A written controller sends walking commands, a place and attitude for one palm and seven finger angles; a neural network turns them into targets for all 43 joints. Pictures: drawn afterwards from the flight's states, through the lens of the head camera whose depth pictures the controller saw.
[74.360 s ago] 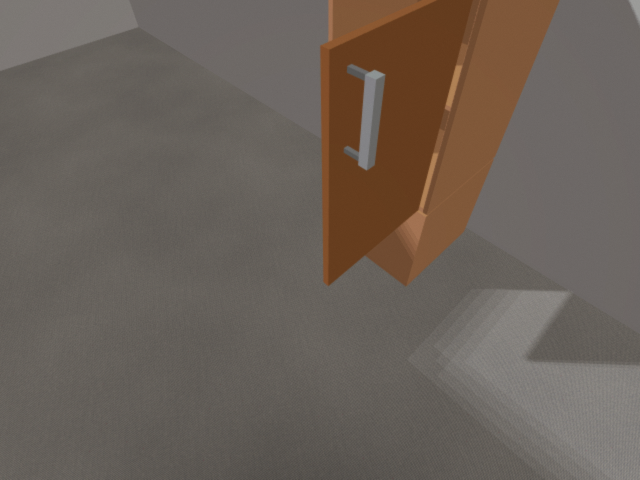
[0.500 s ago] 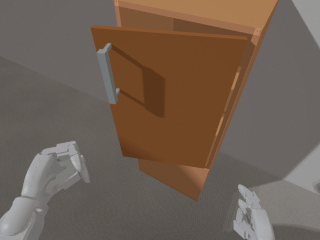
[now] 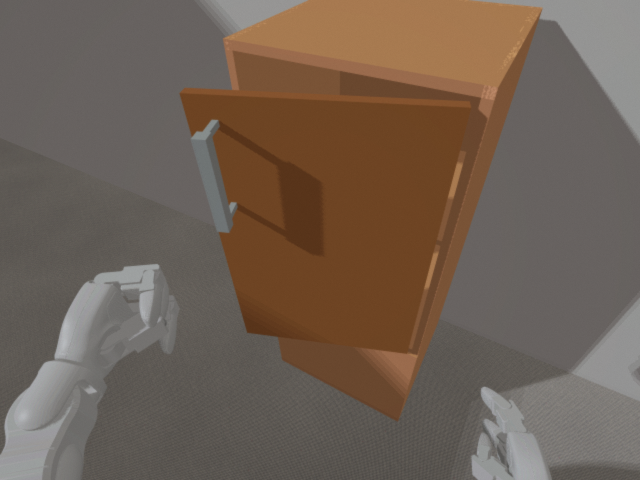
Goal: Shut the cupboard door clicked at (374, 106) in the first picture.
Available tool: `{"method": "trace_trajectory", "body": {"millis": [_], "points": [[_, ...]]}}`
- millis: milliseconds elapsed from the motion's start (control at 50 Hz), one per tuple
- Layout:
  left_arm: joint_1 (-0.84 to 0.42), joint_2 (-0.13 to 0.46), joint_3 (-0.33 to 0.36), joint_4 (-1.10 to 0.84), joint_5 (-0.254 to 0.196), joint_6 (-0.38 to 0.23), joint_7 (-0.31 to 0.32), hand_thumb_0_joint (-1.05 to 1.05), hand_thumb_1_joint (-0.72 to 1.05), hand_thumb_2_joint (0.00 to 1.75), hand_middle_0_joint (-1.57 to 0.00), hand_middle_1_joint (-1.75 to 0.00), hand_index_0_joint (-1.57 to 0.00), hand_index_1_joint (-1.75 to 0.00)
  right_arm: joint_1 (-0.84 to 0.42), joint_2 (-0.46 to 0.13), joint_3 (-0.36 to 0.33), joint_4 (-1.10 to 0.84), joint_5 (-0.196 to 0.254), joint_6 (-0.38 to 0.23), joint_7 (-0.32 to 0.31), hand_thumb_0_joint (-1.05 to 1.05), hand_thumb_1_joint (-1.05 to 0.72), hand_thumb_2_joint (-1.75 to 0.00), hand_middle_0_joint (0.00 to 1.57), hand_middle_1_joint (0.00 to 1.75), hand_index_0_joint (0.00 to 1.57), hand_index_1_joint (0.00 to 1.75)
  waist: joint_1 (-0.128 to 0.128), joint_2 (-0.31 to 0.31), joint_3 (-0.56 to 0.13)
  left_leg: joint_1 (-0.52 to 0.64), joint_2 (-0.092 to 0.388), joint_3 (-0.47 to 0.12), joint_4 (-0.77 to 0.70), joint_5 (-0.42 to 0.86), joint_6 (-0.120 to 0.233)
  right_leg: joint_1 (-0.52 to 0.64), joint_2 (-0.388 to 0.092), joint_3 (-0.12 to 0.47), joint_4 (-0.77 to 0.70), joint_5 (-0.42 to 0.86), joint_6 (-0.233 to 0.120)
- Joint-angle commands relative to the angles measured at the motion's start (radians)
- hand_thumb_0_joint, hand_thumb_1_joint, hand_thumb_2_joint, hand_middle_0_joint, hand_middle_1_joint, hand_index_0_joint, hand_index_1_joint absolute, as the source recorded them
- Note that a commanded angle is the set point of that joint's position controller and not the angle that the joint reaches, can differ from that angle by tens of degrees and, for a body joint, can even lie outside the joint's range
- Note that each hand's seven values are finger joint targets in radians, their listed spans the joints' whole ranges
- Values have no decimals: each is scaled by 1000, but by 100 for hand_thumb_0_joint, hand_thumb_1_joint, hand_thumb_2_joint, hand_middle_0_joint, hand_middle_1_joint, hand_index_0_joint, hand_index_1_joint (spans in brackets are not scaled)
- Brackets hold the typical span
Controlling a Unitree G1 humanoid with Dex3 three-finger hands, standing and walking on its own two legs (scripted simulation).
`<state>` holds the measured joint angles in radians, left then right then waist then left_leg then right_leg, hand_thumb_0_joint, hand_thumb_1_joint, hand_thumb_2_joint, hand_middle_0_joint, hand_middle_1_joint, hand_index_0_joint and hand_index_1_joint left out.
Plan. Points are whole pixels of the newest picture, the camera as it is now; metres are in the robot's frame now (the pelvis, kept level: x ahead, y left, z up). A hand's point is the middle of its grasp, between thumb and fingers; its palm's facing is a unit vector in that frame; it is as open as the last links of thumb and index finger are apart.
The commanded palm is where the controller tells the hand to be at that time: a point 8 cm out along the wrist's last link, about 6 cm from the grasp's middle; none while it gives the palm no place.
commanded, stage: raise the hand and make a fist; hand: left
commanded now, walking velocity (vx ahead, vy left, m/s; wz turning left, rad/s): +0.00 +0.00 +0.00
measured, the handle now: (219, 178) +0.48 +0.21 +0.14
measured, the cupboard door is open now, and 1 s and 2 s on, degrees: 20 20 20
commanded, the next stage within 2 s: bring the fist close to the handle in 0.20 s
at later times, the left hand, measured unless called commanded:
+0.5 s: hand (166, 313) +0.24 +0.19 +0.14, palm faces -0.03 -1.00 -0.05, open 3.1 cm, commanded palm +0.23 +0.24 +0.15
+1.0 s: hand (197, 258) +0.31 +0.18 +0.15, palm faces -0.04 -1.00 -0.04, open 3.1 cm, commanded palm +0.30 +0.23 +0.15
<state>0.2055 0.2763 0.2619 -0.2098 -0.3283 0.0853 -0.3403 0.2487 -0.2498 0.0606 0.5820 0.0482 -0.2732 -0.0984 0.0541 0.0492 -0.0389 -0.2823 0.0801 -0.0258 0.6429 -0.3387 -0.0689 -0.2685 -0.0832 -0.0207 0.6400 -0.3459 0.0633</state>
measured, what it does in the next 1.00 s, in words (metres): stands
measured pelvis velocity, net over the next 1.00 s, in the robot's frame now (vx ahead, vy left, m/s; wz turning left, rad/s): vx -0.01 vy -0.01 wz -0.01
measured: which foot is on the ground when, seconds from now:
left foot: down 0.00-1.00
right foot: down 0.00-1.00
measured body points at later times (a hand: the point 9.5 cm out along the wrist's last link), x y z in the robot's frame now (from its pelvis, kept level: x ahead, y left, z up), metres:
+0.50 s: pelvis -0.02 +0.00 +0.00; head -0.03 -0.02 +0.45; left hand +0.24 +0.25 +0.15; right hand +0.18 -0.21 -0.06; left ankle +0.00 +0.17 -0.72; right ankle +0.00 -0.16 -0.72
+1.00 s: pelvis -0.01 -0.01 +0.00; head -0.02 -0.03 +0.45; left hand +0.31 +0.24 +0.16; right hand +0.16 -0.25 -0.08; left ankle +0.00 +0.17 -0.72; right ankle +0.00 -0.16 -0.72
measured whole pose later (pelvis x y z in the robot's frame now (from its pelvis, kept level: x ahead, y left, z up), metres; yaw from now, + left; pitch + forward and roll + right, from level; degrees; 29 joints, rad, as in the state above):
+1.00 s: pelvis -0.01 -0.01 +0.00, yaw -1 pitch -1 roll +0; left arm -0.21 0.29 0.25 0.21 -0.25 0.04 -0.29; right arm 0.24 -0.27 0.04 0.64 0.05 -0.22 -0.12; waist 0.02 0.05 -0.02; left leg -0.28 0.08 -0.02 0.61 -0.31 -0.07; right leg -0.29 -0.08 -0.01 0.64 -0.33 0.05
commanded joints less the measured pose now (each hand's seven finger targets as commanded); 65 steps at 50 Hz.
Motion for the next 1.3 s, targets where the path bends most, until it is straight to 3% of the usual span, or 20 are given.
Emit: {"method": "trace_trajectory", "body": {"millis": [0, 20, 100, 120, 160, 220, 280, 400, 420, 480, 540, 700, 720, 780, 840, 980, 1020, 1080, 1220, 1280], "points": [[-180, 156, 86, -235, -8, -76, 18, 0, 90, 90, -130, -150, -130, -150, -131, -93, -43, -173, -3, -65, -11, 0, -90, -90, 20, 30, 20, 30, 9, -15, -100, 42, -95, 58, -103, 195, 74, 26, 90, -65, -97, 240, -41], [-172, 189, 105, -229, -3, -84, 26, 0, 90, 90, -130, -150, -130, -150, -128, -98, -44, -167, -4, -66, -11, 0, -90, -90, 20, 30, 20, 30, 8, -57, -97, 35, -89, 56, -100, 191, 77, 33, 90, -61, -104, 228, -39], [-190, 157, 79, -247, 4, -102, 31, 0, 90, 90, -130, -150, -130, -150, -134, -93, -43, -166, -3, -69, -10, 0, -90, -90, 20, 30, 20, 30, 7, 23, -97, 45, -93, 57, -115, 177, 70, 30, 92, -69, -100, 214, -45], [-174, 181, 96, -228, 6, -102, 35, 0, 90, 90, -130, -150, -130, -150, -129, -98, -44, -158, -6, -69, -10, 0, -90, -90, 20, 30, 20, 30, 2, -22, -91, 41, -89, 56, -110, 174, 75, 31, 92, -63, -110, 208, -41], [-175, 148, 69, -221, 6, -94, 28, 0, 90, 90, -130, -150, -130, -150, -132, -95, -42, -159, -4, -69, -10, 0, -90, -90, 20, 30, 20, 30, 3, 8, -85, 39, -91, 56, -120, 159, 72, 24, 91, -69, -109, 194, -43], [-168, 170, 82, -188, 4, -82, 24, 0, 90, 90, -130, -150, -130, -150, -134, -102, -43, -153, -2, -69, -14, 0, -90, -90, 20, 30, 20, 30, -2, -45, -52, 28, -87, 53, -120, 124, 76, 6, 93, -62, -130, 146, -39], [-184, 145, 68, -219, -1, -82, 19, 0, 90, 90, -130, -150, -130, -150, -143, -98, -43, -159, -2, -70, -14, 0, -90, -90, 20, 30, 20, 30, 1, -5, -84, 43, -91, 52, -126, 133, 73, 18, 92, -67, -120, 156, -42], [-407, 141, 27, -134, 17, -98, 37, 0, 90, 90, -130, -150, -130, -150, -139, -103, -40, -128, -3, -74, -32, 0, -90, -90, 20, 30, 20, 30, -27, -10, -58, 48, -91, 38, -129, 65, 74, -32, 94, -63, -131, 63, -41], [-416, 176, 45, -105, 25, -98, 42, 0, 90, 90, -130, -150, -130, -150, -133, -110, -40, -118, -4, -73, -34, 0, -90, -90, 20, 30, 20, 30, -29, -34, -61, 41, -86, 40, -125, 60, 76, -29, 93, -57, -136, 52, -39], [-477, 132, -3, -69, 41, -92, 43, 0, 90, 90, -130, -150, -130, -150, -143, -102, -38, -121, -2, -71, -36, 0, -90, -90, 20, 30, 20, 30, -24, 30, -88, 54, -91, 40, -135, 76, 71, -19, 90, -64, -119, 82, -47], [-493, 169, 37, -1, 44, -82, 52, 0, 90, 90, -130, -150, -130, -150, -143, -105, -40, -117, -4, -65, -35, 0, -90, -90, 20, 30, 20, 30, -15, -34, -113, 50, -88, 42, -132, 103, 74, -1, 85, -59, -121, 112, -46], [-548, 197, 90, 86, 49, -83, 72, 0, 90, 90, -130, -150, -130, -150, -139, -106, -48, -124, -7, -37, -19, 0, -90, -90, 20, 30, 20, 30, -1, -55, -154, 50, -89, 65, -125, 194, 69, 40, 83, -57, -99, 243, -49], [-552, 215, 96, 98, 55, -88, 73, 0, 90, 90, -130, -150, -130, -150, -135, -110, -48, -121, -7, -32, -19, 0, -90, -90, 20, 30, 20, 30, -4, -77, -151, 45, -87, 67, -122, 192, 73, 41, 81, -53, -104, 237, -46], [-631, 163, 40, 75, 57, -105, 67, 0, 90, 90, -130, -150, -130, -150, -139, -104, -51, -127, -5, -30, -17, 0, -90, -90, 20, 30, 20, 30, -17, -9, -167, 70, -92, 70, -120, 198, 70, 29, 82, -52, -96, 255, -50], [-653, 208, 79, 143, 52, -107, 60, 0, 90, 90, -130, -150, -130, -150, -129, -115, -55, -112, -5, -22, -24, 0, -90, -90, 20, 30, 20, 30, -26, -81, -155, 49, -91, 74, -113, 187, 76, 25, 81, -44, -106, 252, -42], [-842, 194, 33, 234, 61, -117, 47, 0, 90, 90, -130, -150, -130, -150, -121, -118, -57, -96, -3, -7, -35, 0, -90, -90, 20, 30, 20, 30, -45, -23, -182, 67, -94, 68, -109, 177, 71, 1, 80, -43, -98, 242, -49], [-852, 255, 89, 307, 61, -117, 52, 0, 90, 90, -130, -150, -130, -150, -109, -129, -60, -83, -5, 3, -40, 0, -90, -90, 20, 30, 20, 30, -44, -80, -180, 52, -90, 68, -103, 170, 75, 3, 80, -36, -107, 227, -46], [-921, 220, 52, 340, 68, -121, 49, 0, 90, 90, -130, -150, -130, -150, -113, -123, -58, -89, -3, 14, -36, 0, -90, -90, 20, 30, 20, 30, -44, -34, -202, 52, -93, 67, -105, 180, 72, 0, 76, -37, -94, 244, -52], [-1028, 315, 122, 519, 83, -139, 57, 0, 90, 90, -130, -150, -130, -150, -79, -137, -60, -72, -7, 54, -33, 0, -90, -90, 20, 30, 20, 30, -55, -80, -200, 12, -86, 65, -97, 172, 72, -8, 77, -29, -94, 234, -52], [-1106, 281, 79, 530, 91, -160, 48, 0, 90, 90, -130, -150, -130, -150, -68, -135, -66, -80, -6, 63, -29, 0, -90, -90, 20, 30, 20, 30, -67, -20, -258, 36, -87, 67, -87, 204, 69, -11, 77, -30, -73, 279, -57]]}}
